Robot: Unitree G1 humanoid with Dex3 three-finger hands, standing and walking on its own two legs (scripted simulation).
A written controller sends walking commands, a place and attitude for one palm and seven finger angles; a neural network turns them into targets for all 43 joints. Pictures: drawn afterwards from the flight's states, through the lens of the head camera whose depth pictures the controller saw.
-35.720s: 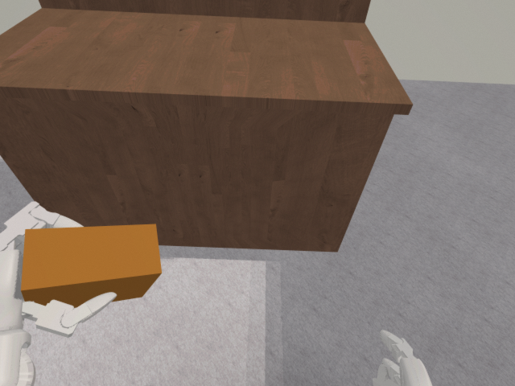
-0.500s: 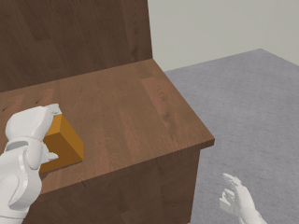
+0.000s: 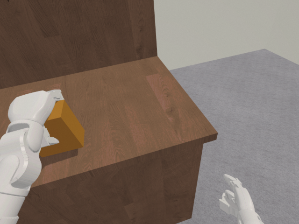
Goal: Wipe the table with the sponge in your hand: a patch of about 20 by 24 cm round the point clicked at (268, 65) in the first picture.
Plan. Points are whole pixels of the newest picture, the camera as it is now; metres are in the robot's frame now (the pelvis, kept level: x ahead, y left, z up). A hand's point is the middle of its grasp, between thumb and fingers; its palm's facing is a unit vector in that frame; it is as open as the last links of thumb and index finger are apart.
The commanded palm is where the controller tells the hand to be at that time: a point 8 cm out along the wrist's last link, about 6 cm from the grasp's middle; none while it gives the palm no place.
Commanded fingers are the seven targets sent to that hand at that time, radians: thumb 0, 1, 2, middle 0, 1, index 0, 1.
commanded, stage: lift the sponge slowly off the table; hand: left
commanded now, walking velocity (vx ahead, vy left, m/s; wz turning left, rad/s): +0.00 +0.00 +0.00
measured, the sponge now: (56, 134) +0.27 +0.30 +0.14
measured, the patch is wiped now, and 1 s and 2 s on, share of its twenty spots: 1.00 1.00 1.00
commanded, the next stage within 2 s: bring the sponge back beside the body in 1.04 s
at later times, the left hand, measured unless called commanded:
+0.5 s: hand (41, 105) +0.27 +0.29 +0.24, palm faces +0.33 -0.09 -0.94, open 10.2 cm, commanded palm +0.22 +0.29 +0.30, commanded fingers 0.00 0.10 1.30 -1.20 -1.60 -1.20 -1.60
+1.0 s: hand (40, 89) +0.28 +0.29 +0.28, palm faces +0.35 -0.05 -0.93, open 10.2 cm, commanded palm +0.23 +0.29 +0.33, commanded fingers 0.00 0.10 1.30 -1.20 -1.60 -1.20 -1.60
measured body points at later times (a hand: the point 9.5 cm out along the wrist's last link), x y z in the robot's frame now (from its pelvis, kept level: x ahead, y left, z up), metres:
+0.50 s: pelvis -0.01 +0.01 +0.00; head -0.04 -0.04 +0.45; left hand +0.25 +0.29 +0.29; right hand +0.27 -0.16 -0.05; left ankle +0.04 +0.14 -0.73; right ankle +0.01 -0.09 -0.73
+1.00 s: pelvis +0.00 +0.00 +0.00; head -0.04 -0.06 +0.45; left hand +0.26 +0.28 +0.33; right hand +0.26 -0.19 -0.07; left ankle +0.04 +0.14 -0.73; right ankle +0.01 -0.09 -0.73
